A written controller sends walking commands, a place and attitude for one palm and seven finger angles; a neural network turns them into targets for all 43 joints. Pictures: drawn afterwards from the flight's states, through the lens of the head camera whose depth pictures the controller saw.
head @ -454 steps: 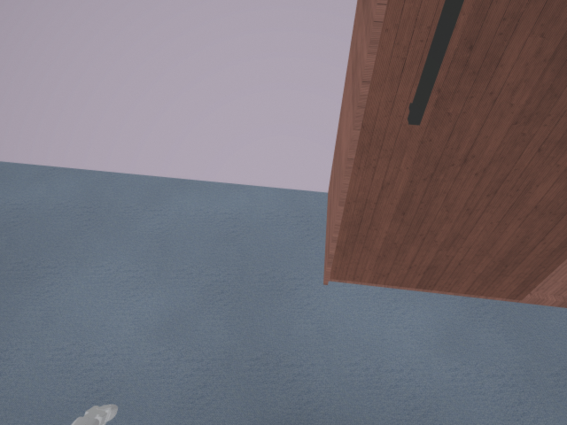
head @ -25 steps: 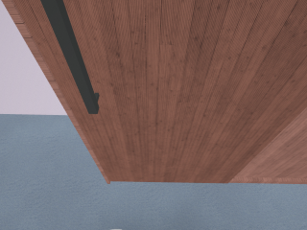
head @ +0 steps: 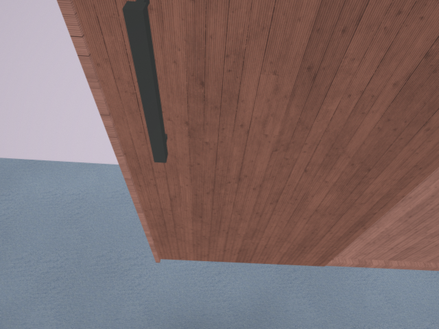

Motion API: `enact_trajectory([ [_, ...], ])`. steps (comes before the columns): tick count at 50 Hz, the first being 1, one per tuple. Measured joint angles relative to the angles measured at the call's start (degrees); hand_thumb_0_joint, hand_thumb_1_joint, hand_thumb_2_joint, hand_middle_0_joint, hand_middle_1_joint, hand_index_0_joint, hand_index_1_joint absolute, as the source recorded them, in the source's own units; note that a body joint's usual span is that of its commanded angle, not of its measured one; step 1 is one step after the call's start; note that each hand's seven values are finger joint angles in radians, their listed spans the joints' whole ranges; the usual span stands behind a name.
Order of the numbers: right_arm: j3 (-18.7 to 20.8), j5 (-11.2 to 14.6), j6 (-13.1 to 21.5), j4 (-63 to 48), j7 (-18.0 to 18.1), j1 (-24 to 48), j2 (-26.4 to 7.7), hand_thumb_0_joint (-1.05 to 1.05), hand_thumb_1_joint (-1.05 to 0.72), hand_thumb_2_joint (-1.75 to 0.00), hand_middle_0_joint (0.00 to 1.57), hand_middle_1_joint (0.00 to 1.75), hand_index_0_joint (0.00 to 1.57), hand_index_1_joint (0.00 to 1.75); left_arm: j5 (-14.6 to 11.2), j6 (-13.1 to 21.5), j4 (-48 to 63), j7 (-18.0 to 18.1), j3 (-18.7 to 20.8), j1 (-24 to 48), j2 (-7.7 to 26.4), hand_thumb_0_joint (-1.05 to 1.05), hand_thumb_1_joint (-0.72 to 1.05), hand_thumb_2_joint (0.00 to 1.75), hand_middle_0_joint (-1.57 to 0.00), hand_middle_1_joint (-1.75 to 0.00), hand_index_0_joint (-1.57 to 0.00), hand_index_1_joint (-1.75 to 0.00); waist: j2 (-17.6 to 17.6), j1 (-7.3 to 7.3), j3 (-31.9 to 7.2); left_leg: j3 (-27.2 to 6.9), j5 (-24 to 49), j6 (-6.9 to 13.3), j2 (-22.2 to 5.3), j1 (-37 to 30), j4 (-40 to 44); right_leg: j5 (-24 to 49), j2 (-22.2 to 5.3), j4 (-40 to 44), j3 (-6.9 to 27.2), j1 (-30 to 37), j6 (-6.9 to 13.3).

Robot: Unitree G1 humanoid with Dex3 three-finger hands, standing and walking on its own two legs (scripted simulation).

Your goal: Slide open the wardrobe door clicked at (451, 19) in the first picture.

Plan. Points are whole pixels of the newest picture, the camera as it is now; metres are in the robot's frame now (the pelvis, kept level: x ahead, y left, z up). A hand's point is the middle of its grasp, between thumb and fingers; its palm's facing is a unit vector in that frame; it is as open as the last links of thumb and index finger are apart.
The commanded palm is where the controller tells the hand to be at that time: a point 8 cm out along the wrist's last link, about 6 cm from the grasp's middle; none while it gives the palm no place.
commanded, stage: come to a stop and stand still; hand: left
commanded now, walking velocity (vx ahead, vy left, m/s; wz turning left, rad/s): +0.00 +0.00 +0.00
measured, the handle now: (153, 93) +0.44 +0.16 +0.19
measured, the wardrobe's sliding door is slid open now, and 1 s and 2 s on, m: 0.00 0.00 0.00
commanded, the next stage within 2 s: look again from close up in 0.94 s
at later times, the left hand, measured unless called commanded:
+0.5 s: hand out of the picture -0.02 +0.18 -0.18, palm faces +0.01 -0.98 -0.18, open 7.3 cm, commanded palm none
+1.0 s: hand out of the picture -0.10 +0.19 -0.18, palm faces +0.03 -0.99 -0.15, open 7.4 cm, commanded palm none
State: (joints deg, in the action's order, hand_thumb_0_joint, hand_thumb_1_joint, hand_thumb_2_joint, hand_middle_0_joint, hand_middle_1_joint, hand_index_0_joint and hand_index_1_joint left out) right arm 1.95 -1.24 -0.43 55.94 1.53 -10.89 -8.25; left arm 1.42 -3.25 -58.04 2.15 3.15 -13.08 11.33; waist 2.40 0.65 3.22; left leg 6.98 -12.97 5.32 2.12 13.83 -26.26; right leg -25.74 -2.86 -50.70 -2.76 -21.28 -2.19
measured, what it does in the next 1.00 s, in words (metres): steps on the spot: right foot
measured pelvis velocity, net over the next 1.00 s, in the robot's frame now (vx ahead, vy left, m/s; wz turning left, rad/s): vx -0.05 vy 0.04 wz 0.00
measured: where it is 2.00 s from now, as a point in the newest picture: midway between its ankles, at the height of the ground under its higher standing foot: outside the picture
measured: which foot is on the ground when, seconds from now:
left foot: down 0.00-1.00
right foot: up 0.00-0.10, down 0.12-1.00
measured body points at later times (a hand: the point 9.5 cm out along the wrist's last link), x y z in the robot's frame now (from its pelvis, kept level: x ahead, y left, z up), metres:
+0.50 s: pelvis -0.03 +0.02 +0.00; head -0.03 +0.02 +0.45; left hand -0.02 +0.23 -0.16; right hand -0.04 -0.20 -0.16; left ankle +0.01 +0.06 -0.74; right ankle -0.03 -0.10 -0.74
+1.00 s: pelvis -0.05 +0.04 +0.00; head -0.05 +0.05 +0.45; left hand -0.10 +0.25 -0.17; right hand -0.03 -0.19 -0.15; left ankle +0.01 +0.06 -0.74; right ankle -0.03 -0.10 -0.74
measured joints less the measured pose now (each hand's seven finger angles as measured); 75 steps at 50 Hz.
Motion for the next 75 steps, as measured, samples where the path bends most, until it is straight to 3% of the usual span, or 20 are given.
enact_trajectory([
  [3, -0.16, 0.01, 0.17, 1.08, 0.07, -0.48, -0.17, 0.00, -0.93, -0.90, 0.20, 0.30, 0.20, 0.30, -0.11, 0.31, -0.28, -0.03, -0.84, -0.11, -1.15, 0.00, 0.91, 0.90, -0.20, -0.29, -0.20, -0.29, -0.46, -0.34, -0.30, 0.49, 0.74, 0.31, 0.95, -0.24, 1.00, 0.60, 0.46, 9.94, -0.67, 4.89, 0.36],
  [6, -0.19, 0.48, 0.12, 2.78, 0.01, -1.36, -0.41, 0.00, -0.93, -0.90, 0.20, 0.30, 0.20, 0.30, -0.05, 1.22, -0.98, 0.41, -1.38, -0.48, -2.26, 0.00, 0.92, 0.90, -0.20, -0.29, -0.20, -0.29, -0.83, -0.19, -0.79, 1.12, 0.24, 0.19, 1.62, 0.50, -0.39, 7.80, 0.72, 21.34, -0.45, 10.13, 1.22],
  [10, -0.11, 0.71, -0.45, 5.21, -0.12, -2.71, -1.14, 0.00, -0.94, -0.90, 0.20, 0.30, 0.20, 0.30, -0.32, 2.32, -2.72, 0.50, -2.23, -2.06, -2.94, 0.00, 0.93, 0.90, -0.20, -0.30, -0.20, -0.29, -2.76, -1.11, -1.46, 0.46, 0.85, -1.61, 0.64, -0.96, 1.14, 9.11, 1.89, 23.99, -1.02, 12.03, 2.77],
  [15, -0.99, 0.66, -0.07, 7.96, -0.28, -4.76, -0.16, 0.00, -0.93, -0.90, 0.19, 0.30, 0.20, 0.30, -0.67, 2.60, -4.59, 0.36, -2.76, -3.29, -2.72, 0.00, 0.93, 0.90, -0.20, -0.30, -0.20, -0.29, -1.93, -1.44, -1.88, 0.78, 2.09, -0.46, 0.26, -2.57, 3.29, 10.51, 2.49, 26.55, -0.66, 13.67, 2.71],
  [20, -2.19, 0.46, 1.05, 6.04, -0.33, -6.62, -0.23, 0.00, -0.92, -0.90, 0.19, 0.30, 0.20, 0.30, -0.74, 4.38, -4.02, 1.10, -4.24, -3.62, -3.33, 0.00, 0.92, 0.90, -0.20, -0.30, -0.20, -0.29, -2.76, -2.02, -0.28, 0.19, 0.83, 0.09, -0.51, 0.36, -1.25, 10.49, 2.97, 24.58, -1.42, 12.15, 2.70],
  [26, -2.21, 0.36, 0.15, 4.97, -0.55, -7.91, -0.20, 0.01, -0.91, -0.90, 0.19, 0.30, 0.20, 0.30, -0.74, 3.66, -3.17, 0.74, -4.29, -4.94, -3.80, 0.00, 0.91, 0.90, -0.20, -0.30, -0.20, -0.30, -3.59, -1.91, -1.63, -0.08, 0.51, 0.92, 0.24, 1.45, -3.01, 9.61, 2.08, 22.06, -1.84, 10.95, 2.47],
  [47, -1.75, 0.64, 0.35, 4.90, -0.82, -5.55, -1.12, 0.01, -0.92, -0.90, 0.19, 0.30, 0.20, 0.30, -0.12, 3.16, -3.66, 0.53, -4.10, -10.64, -3.68, 0.00, 0.91, 0.90, -0.20, -0.29, -0.20, -0.29, -1.98, -0.22, -3.10, 1.49, 4.33, 2.20, 2.03, 1.24, 2.30, 11.97, 0.56, 23.36, -0.19, 8.97, 1.79],
  [75, -1.61, 0.86, 0.34, 8.50, -0.65, -6.28, 1.35, 0.00, -0.91, -0.90, 0.19, 0.30, 0.20, 0.30, -0.13, 3.30, -4.83, 0.75, -3.94, -9.34, -4.52, 0.00, 0.91, 0.90, -0.20, -0.29, -0.20, -0.29, -1.21, -0.69, -2.29, 2.19, 5.86, 2.16, 2.67, 0.23, 5.43, 13.07, 0.17, 24.84, 0.73, 8.99, 1.38],
])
